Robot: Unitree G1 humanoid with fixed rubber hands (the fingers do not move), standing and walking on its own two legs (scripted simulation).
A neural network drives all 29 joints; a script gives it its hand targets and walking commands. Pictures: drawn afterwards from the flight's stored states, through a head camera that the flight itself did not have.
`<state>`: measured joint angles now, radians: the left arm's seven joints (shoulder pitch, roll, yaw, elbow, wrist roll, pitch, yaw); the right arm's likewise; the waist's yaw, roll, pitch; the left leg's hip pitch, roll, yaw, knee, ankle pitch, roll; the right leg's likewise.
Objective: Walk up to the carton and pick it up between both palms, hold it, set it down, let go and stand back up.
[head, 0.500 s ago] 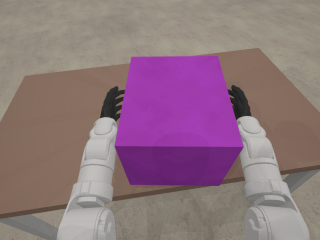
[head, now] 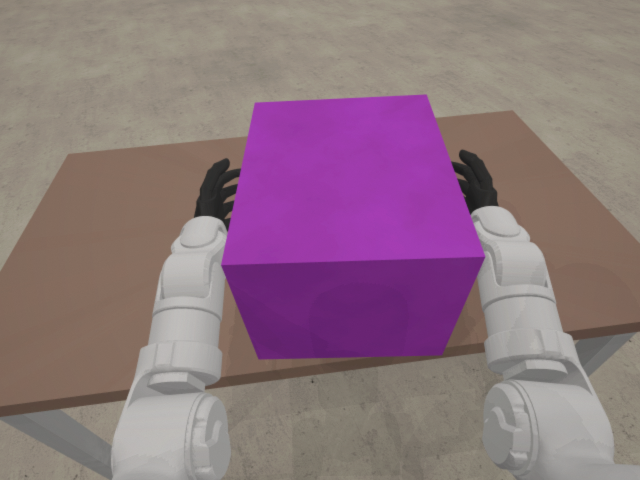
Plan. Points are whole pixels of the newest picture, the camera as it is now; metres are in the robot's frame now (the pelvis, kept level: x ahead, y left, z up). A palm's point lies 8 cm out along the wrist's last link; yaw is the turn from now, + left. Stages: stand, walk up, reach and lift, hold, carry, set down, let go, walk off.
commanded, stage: reach and lift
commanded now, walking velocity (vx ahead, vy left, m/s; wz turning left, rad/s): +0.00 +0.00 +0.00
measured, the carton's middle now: (344, 223) +0.42 -0.03 +0.12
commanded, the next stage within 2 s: hold in 1.82 s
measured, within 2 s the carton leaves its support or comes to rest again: neither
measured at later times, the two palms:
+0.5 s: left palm (204, 242) +0.36 +0.13 +0.16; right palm (496, 231) +0.35 -0.19 +0.16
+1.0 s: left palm (187, 263) +0.34 +0.15 +0.16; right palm (489, 240) +0.33 -0.18 +0.17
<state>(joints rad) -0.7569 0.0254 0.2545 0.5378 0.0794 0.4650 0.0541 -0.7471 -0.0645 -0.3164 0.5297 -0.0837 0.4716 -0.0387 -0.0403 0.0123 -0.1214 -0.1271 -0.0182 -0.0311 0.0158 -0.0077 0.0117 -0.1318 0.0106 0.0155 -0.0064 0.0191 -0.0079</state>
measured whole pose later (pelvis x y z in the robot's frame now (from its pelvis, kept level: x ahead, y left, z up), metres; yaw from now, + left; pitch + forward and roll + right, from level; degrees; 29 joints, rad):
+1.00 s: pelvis -0.03 +0.00 +0.00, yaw +0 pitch +3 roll +0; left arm -0.60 0.03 0.18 0.28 0.02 0.65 0.07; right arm -0.60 -0.06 -0.20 0.25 -0.02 0.69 -0.11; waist -0.01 0.00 -0.13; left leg -0.16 -0.02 -0.04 0.15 -0.04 0.01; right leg -0.16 0.02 0.01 0.14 -0.02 -0.01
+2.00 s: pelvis -0.03 +0.00 +0.00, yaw +1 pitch +1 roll +0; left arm -0.50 0.01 0.17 0.03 0.03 0.80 0.06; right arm -0.50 -0.03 -0.19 0.02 -0.03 0.82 -0.08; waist 0.01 0.01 -0.11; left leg -0.13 -0.02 -0.05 0.16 -0.05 0.00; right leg -0.13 0.02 0.00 0.15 -0.04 -0.01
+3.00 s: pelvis -0.02 +0.00 +0.00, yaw +1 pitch +1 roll +0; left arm -0.45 0.02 0.13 -0.09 0.03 0.84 0.06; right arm -0.44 -0.03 -0.16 -0.12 -0.03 0.87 -0.10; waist -0.01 0.01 -0.09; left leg -0.12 -0.02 -0.05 0.14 -0.05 0.00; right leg -0.11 0.02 0.01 0.12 -0.03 -0.01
